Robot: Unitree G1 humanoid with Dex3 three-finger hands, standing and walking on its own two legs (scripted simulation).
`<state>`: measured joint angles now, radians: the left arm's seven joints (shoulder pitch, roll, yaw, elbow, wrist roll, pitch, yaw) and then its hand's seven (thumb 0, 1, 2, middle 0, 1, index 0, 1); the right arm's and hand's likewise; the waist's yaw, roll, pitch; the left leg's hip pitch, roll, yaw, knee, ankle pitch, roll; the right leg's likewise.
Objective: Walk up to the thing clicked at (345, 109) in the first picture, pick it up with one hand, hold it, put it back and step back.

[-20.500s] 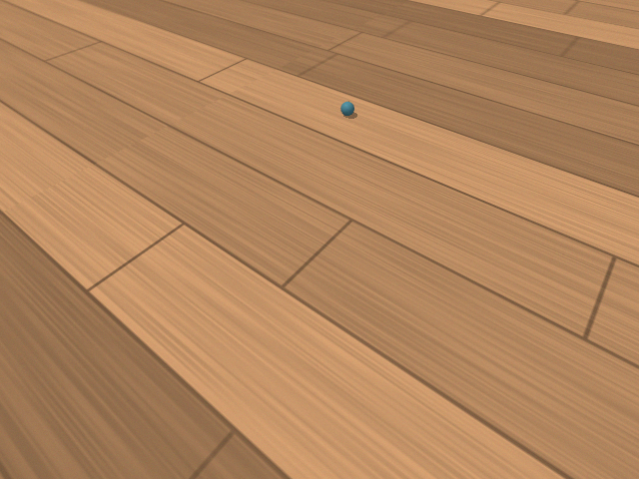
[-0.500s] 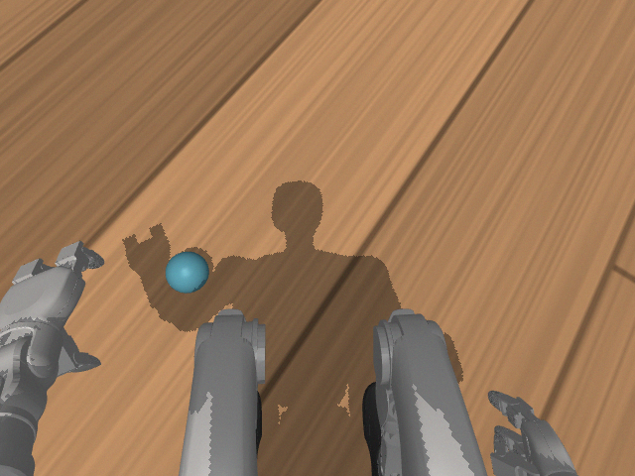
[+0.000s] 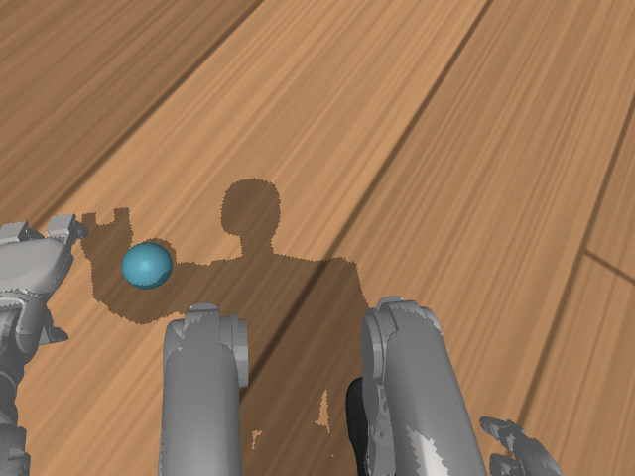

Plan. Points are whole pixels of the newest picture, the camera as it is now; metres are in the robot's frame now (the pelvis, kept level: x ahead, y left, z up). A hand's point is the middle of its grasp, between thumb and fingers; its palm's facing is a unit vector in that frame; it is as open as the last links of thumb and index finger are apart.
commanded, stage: rise first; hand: left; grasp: from above
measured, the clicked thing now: (147, 265) +0.43 +0.27 -0.32
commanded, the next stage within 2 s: approach in 0.88 s
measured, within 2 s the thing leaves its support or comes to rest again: neither
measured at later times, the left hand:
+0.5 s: hand (74, 282) +0.37 +0.33 -0.19, palm faces -0.44 -0.09 -0.89, open 14.0 cm
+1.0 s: hand (85, 279) +0.38 +0.32 -0.21, palm faces -0.45 -0.10 -0.89, open 13.9 cm
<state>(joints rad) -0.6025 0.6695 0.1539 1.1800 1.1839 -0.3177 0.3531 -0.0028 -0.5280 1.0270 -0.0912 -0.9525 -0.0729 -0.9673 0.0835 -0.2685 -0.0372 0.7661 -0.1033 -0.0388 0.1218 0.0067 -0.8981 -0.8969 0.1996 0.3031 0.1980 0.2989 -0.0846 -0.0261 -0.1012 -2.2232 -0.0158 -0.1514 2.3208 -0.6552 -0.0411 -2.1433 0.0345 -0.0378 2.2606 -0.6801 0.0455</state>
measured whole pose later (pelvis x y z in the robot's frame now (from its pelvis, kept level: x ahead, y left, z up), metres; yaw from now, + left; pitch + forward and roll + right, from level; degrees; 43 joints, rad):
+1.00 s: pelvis +0.01 +0.00 -0.03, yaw -1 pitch +33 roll -6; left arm -0.71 0.69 0.17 1.37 1.29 -0.32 0.50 0.00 -0.49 0.97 -0.13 -0.99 -0.12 -0.99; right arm 0.05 -0.25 -0.03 0.82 -0.16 -0.04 0.15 0.00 -0.91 -0.90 0.20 0.30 0.20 0.30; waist -0.13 -0.04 -0.08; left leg -2.30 -0.02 -0.16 2.43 -0.70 -0.05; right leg -2.23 0.05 -0.04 2.37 -0.71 0.05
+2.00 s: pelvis +0.01 +0.00 -0.04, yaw -1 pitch +31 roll -7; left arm -0.81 0.65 0.07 1.52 1.30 -0.29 0.60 0.00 -0.54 0.99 -0.09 -1.04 -0.09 -1.03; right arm 0.06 -0.28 0.01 0.82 -0.18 -0.10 0.17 0.00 -0.91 -0.90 0.20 0.30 0.20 0.30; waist -0.19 -0.06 -0.06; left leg -2.32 -0.02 -0.17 2.45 -0.68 -0.06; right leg -2.25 0.05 -0.04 2.38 -0.69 0.05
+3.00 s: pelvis +0.01 +0.00 -0.06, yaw -6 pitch +28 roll -11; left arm -0.88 0.76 0.15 1.72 1.29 -0.21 0.75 0.00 -0.50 0.96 -0.08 -1.01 -0.08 -1.01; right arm 0.04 -0.31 0.12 0.83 -0.28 -0.24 0.32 0.00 -0.90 -0.90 0.20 0.30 0.20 0.30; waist -0.29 -0.09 0.06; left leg -2.34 -0.01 -0.25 2.56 -0.73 -0.05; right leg -2.25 0.08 -0.10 2.43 -0.70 0.07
